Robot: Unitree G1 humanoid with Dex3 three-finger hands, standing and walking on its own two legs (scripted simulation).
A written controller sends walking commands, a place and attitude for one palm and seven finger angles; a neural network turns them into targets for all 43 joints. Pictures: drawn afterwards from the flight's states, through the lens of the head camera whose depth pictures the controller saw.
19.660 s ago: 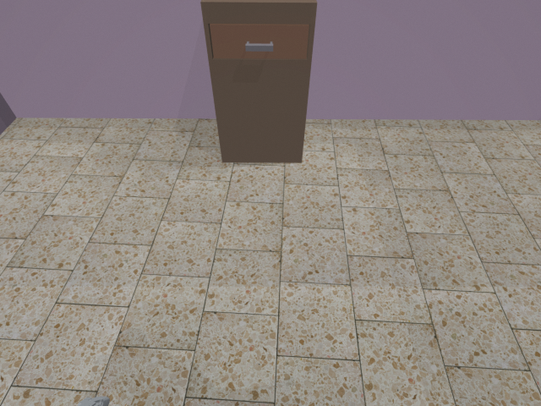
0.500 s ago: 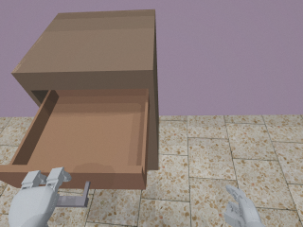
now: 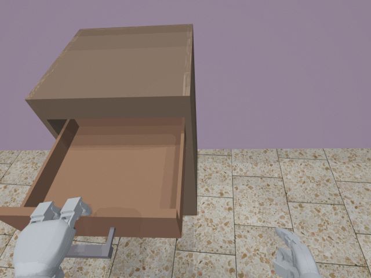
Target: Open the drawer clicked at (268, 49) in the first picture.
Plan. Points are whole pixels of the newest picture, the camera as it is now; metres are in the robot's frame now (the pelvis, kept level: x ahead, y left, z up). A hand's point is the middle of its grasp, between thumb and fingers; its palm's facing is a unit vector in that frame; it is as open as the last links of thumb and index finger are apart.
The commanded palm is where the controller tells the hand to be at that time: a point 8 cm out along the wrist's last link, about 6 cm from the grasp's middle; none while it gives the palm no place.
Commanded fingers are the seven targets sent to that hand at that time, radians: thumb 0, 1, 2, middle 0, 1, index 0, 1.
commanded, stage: lift the hand off the handle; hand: left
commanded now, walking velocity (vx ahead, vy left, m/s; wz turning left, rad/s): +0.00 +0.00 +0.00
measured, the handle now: (88, 241) +0.20 +0.27 -0.06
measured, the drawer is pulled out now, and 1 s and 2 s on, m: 0.30 0.30 0.30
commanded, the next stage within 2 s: draw the hand back to the body in 0.78 s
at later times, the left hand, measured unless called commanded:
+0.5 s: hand (52, 242) +0.16 +0.26 +0.07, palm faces +0.00 -0.08 -1.00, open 13.9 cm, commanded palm +0.14 +0.26 +0.12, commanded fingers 0.00 -0.50 0.30 -0.30 -1.20 -0.30 -1.20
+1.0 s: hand (42, 240) +0.15 +0.27 +0.09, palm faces +0.03 -0.09 -1.00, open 13.9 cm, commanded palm +0.13 +0.26 +0.14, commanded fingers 0.00 -0.50 0.30 -0.30 -1.20 -0.30 -1.20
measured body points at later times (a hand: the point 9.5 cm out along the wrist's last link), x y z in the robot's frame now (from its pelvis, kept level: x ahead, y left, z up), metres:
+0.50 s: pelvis +0.00 +0.00 +0.01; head +0.03 -0.03 +0.46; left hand +0.15 +0.26 +0.12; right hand +0.22 -0.22 -0.08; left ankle -0.04 +0.09 -0.71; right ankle +0.01 -0.10 -0.71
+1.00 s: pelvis +0.00 +0.01 +0.02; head +0.01 -0.01 +0.47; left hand +0.15 +0.27 +0.14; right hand +0.22 -0.18 -0.07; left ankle -0.04 +0.09 -0.71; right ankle +0.01 -0.10 -0.71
